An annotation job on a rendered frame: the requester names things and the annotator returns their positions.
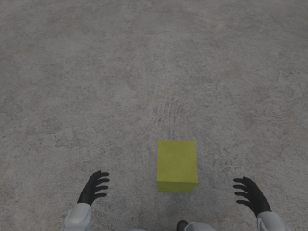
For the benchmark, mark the robot right foot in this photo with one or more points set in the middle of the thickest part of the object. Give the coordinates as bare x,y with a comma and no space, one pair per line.
181,225

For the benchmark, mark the right robot forearm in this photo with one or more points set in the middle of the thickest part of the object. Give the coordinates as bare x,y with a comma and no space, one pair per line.
270,221

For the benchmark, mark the carton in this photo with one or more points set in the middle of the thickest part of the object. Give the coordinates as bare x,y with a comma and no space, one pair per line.
176,166

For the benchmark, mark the robot right hand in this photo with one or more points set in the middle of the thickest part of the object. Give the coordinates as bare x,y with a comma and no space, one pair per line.
257,202

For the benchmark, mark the robot left hand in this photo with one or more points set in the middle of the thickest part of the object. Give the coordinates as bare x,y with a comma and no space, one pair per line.
88,193

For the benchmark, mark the left robot forearm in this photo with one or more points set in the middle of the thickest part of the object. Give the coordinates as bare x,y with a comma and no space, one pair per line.
78,218

